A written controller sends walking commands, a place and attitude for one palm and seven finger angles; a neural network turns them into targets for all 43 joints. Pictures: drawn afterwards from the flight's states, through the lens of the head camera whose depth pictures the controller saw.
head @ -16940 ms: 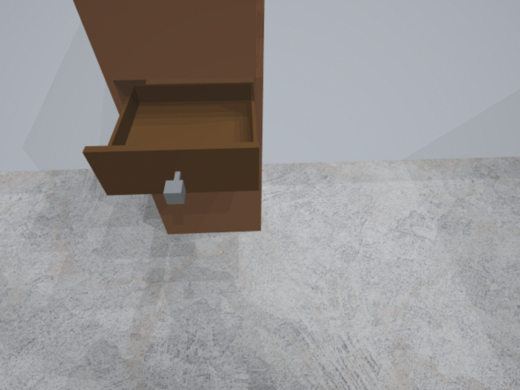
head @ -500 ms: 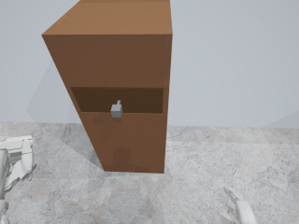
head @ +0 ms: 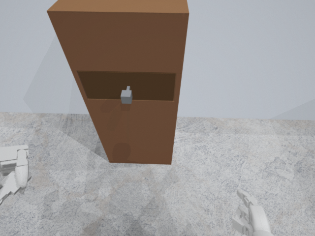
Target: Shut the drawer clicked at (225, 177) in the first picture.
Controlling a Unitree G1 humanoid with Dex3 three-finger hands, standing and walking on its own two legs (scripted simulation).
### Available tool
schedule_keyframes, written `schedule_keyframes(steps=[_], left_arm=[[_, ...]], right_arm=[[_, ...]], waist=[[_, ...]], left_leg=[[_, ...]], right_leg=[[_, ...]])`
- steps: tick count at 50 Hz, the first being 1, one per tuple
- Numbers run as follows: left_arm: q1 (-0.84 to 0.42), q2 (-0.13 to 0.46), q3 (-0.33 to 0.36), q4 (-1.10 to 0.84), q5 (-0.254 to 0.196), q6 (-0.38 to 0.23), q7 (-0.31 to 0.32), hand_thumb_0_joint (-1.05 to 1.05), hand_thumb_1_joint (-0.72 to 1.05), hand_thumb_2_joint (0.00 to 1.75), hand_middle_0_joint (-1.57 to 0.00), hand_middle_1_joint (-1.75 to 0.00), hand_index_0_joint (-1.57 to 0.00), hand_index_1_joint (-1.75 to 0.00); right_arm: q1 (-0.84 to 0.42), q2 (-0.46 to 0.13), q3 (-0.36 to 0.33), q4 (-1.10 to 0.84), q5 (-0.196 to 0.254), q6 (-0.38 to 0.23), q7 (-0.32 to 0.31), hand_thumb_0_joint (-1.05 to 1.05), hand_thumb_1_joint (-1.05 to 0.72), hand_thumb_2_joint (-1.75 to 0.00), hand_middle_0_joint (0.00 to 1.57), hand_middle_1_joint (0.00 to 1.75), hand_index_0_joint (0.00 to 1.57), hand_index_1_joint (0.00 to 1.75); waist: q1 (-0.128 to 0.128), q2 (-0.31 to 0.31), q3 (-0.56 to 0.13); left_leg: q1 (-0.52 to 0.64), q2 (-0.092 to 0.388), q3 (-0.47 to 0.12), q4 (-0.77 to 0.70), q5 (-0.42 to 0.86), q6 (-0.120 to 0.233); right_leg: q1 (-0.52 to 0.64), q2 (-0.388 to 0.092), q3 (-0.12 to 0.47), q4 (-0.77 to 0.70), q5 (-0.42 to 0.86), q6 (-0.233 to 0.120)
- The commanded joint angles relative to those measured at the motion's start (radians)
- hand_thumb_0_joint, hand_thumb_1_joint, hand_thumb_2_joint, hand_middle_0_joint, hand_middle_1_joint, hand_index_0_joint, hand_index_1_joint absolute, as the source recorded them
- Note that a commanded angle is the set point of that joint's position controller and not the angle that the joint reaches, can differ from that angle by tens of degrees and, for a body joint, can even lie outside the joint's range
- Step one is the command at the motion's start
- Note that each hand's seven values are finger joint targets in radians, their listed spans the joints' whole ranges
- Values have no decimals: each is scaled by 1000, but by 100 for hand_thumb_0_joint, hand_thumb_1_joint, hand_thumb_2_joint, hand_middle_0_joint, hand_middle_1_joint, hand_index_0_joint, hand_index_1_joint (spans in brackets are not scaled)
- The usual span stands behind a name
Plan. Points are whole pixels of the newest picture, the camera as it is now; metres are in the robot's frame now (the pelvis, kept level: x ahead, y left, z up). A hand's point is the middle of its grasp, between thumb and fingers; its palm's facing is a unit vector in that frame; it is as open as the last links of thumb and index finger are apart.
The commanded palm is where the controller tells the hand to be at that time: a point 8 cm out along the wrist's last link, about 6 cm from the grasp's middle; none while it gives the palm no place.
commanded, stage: step back with the hand held close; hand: left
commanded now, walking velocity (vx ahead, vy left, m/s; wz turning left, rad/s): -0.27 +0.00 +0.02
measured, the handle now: (127, 93) +0.64 +0.17 -0.06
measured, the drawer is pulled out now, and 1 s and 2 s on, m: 0.00 0.00 0.00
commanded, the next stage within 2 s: stop stepping back and stand still in 0.72 s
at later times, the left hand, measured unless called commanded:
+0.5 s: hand (18, 218) +0.12 +0.23 +0.15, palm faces +0.32 -0.82 -0.48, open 3.3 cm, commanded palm +0.05 +0.27 +0.18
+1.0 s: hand out of the picture +0.05 +0.27 +0.15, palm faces +0.37 -0.84 -0.40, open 3.3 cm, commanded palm -0.03 +0.30 +0.18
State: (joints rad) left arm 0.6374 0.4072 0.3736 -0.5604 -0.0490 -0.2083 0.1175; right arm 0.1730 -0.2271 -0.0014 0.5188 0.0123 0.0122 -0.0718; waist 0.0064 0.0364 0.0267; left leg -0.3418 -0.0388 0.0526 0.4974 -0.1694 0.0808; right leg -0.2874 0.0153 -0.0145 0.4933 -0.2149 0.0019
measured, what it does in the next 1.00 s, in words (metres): walks backwards: right foot, then left foot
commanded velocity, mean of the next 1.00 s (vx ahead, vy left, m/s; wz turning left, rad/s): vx -0.29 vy -0.02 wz -0.03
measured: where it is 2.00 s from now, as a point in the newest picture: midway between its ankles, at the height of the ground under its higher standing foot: outside the picture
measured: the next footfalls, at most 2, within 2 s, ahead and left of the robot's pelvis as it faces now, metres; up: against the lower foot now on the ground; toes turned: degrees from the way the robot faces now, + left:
right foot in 0.38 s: -0.07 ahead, -0.13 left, +0.00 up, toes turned +8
left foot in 0.92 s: -0.09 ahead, +0.10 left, +0.00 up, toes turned +1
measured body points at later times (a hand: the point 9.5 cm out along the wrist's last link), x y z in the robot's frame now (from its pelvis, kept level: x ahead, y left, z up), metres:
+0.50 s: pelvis -0.07 -0.01 +0.00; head -0.01 +0.01 +0.44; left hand +0.10 +0.27 +0.18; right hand +0.12 -0.24 -0.09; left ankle +0.06 +0.07 -0.73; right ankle -0.11 -0.13 -0.73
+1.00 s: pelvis -0.15 +0.01 +0.00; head -0.11 +0.06 +0.44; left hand +0.02 +0.31 +0.17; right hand +0.02 -0.22 -0.07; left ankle -0.12 +0.10 -0.74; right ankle -0.12 -0.12 -0.71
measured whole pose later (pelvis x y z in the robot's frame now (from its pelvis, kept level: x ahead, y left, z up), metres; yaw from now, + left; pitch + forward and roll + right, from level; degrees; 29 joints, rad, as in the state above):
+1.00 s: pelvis -0.15 +0.01 +0.00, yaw +2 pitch +2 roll +0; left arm 0.56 0.42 0.37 -0.57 -0.04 -0.26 0.13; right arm 0.21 -0.17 -0.01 0.62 -0.01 -0.11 -0.07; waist 0.01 -0.10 0.04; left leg -0.34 -0.04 0.03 0.53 -0.23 0.06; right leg -0.43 0.03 0.07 0.76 -0.43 0.01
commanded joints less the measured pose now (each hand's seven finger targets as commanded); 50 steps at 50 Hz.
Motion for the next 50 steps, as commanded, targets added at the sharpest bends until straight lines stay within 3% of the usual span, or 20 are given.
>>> schedule_keyframes(steps=[1,6,11,14,18,20,23,25,28,33,35,37,38,39,42,44,45,46,47,50], left_arm=[[-29,128,103,-170,9,-65,25,0,90,90,-140,-160,-140,-160],[-67,144,91,-271,16,-96,39,0,90,90,-140,-160,-140,-160],[-44,162,150,-273,44,-116,42,0,90,90,-140,-160,-140,-160],[-17,162,173,-230,46,-119,35,0,90,90,-140,-160,-140,-160],[57,154,168,-209,5,-131,19,0,90,90,-140,-160,-140,-160],[5,150,136,-239,-17,-153,16,0,90,90,-140,-160,-140,-160],[-55,177,121,-297,-14,-166,27,0,90,90,-140,-160,-140,-160],[-3,202,145,-302,-18,-163,23,0,90,90,-140,-160,-140,-160],[12,233,181,-294,-21,-155,18,0,90,90,-140,-160,-140,-160],[24,206,200,-203,-27,-152,1,0,90,90,-140,-160,-140,-160],[43,188,183,-183,-34,-145,-2,0,90,90,-140,-160,-140,-160],[31,187,147,-186,-37,-139,9,0,90,90,-140,-160,-140,-160],[-1,176,131,-207,-37,-135,20,0,90,90,-140,-160,-140,-160],[-26,165,107,-194,-20,-123,30,0,90,90,-140,-160,-140,-160],[-69,146,82,-173,5,-97,26,0,90,90,-140,-160,-140,-160],[-99,153,74,-198,-3,-98,25,0,90,90,-140,-160,-140,-160],[-110,157,75,-251,1,-114,29,0,90,90,-140,-160,-140,-160],[-137,188,94,-299,19,-124,38,0,90,90,-140,-160,-140,-160],[-147,205,119,-319,20,-134,41,0,90,90,-140,-160,-140,-160],[-55,203,145,-415,-5,-113,36,0,90,90,-140,-160,-140,-160]], right_arm=[[-74,-141,-63,-145,-7,-65,-14,0,-90,-90,20,30,20,30],[-55,-139,-58,-132,-18,-90,-13,0,-90,-90,20,30,20,30],[-77,-148,-61,-133,-26,-118,-23,0,-90,-90,20,30,20,30],[-78,-134,-72,-132,-28,-128,-17,0,-90,-90,20,30,20,30],[-69,-129,-79,-103,-27,-142,0,0,-90,-90,20,30,20,30],[-59,-106,-70,-71,-16,-133,12,0,-90,-90,20,30,20,30],[-53,-105,-78,-55,-2,-128,9,0,-90,-90,20,30,20,30],[-72,-113,-75,-83,1,-120,2,0,-90,-90,20,30,20,30],[-113,-123,-71,-104,-9,-117,-3,0,-90,-90,20,30,20,30],[-116,-130,-81,-108,-26,-115,0,0,-90,-90,20,30,20,30],[-99,-120,-84,-100,-25,-110,3,0,-90,-90,20,30,20,30],[-57,-100,-89,-81,-13,-101,12,0,-90,-90,20,30,20,30],[-41,-95,-98,-55,-13,-99,22,0,-90,-90,20,30,20,30],[-62,-91,-96,-49,-16,-92,23,0,-90,-90,20,30,20,30],[-73,-64,-54,-75,-17,-88,3,0,-90,-90,20,30,20,30],[-80,-108,-46,-68,-1,-114,-24,0,-90,-90,20,30,20,30],[-67,-137,-51,-76,-2,-136,-29,0,-90,-90,20,30,20,30],[-13,-109,-55,-72,-17,-167,-25,0,-90,-90,20,30,20,30],[8,-98,-61,-59,-23,-193,-15,0,-90,-90,20,30,20,30],[13,-85,-57,-65,-31,-225,7,0,-90,-90,20,30,20,30]], waist=[[-15,-53,-51],[-28,-6,-78],[-2,195,-116],[1,145,-96],[-10,40,-98],[-21,-44,-158],[-30,-122,-330],[-20,-60,-332],[-12,95,-252],[-15,182,-95],[-14,100,-100],[-28,-168,-114],[-26,-233,-129],[-23,-230,-89],[-29,-207,-27],[-36,17,6],[-18,211,-47],[-10,249,-119],[-1,162,-171],[-13,189,-248]], left_leg=[[-239,139,-190,-167,-382,20],[-84,116,-188,-111,-311,0],[-408,272,-343,-362,-539,64],[-463,299,-352,-347,-541,90],[-231,226,-264,-222,-328,32],[49,133,-133,-61,1,-29],[289,99,-37,34,270,-35],[313,122,-57,10,317,-19],[197,171,-130,-89,161,-3],[-205,235,-243,-311,-439,-12],[-193,210,-210,-243,-447,-43],[140,42,-70,240,-199,-112],[200,2,-74,464,-189,-122],[82,2,-88,579,-231,-111],[12,58,-71,270,-218,-82],[66,66,-74,-185,-67,-72],[95,221,-240,-234,133,-22],[197,332,-363,-197,341,23],[305,350,-332,-174,421,57],[321,346,-352,-195,380,14]], right_leg=[[168,-39,131,-70,-96,-2],[19,-58,130,-138,-175,-19],[347,70,40,236,18,20],[354,82,63,293,-69,16],[190,44,85,12,-31,-5],[0,-42,172,-113,150,-10],[-11,-71,129,-105,531,99],[-17,-39,100,-79,454,108],[-13,20,80,-39,162,74],[136,66,74,22,-208,-12],[86,30,115,-28,-305,-52],[-354,-192,368,-358,-523,-125],[-448,-328,455,-426,-449,-189],[-366,-342,395,-380,-241,-204],[-186,-176,176,-205,94,-101],[-105,-62,103,-8,91,-34],[-100,2,74,152,-25,-3],[-187,9,73,277,-235,2],[-233,20,92,354,-282,5],[-204,-5,99,428,-267,15]])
